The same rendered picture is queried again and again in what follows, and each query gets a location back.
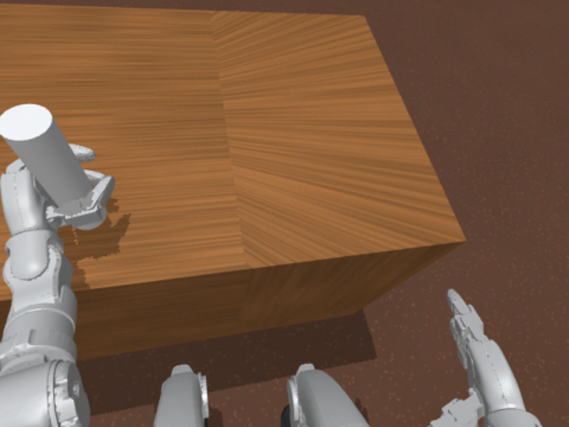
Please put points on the right robot arm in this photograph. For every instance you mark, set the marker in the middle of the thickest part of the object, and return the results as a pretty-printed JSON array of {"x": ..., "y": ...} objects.
[{"x": 511, "y": 418}]

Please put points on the left robot hand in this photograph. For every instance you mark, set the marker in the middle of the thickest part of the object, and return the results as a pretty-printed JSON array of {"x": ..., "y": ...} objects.
[{"x": 27, "y": 206}]

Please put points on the right robot hand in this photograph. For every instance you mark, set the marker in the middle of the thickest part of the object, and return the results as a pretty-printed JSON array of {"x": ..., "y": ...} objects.
[{"x": 492, "y": 385}]

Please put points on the can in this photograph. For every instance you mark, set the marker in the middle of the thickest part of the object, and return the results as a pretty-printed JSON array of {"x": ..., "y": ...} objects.
[{"x": 32, "y": 133}]

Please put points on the left robot arm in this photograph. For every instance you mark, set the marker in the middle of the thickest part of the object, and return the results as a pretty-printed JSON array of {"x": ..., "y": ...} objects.
[{"x": 40, "y": 385}]

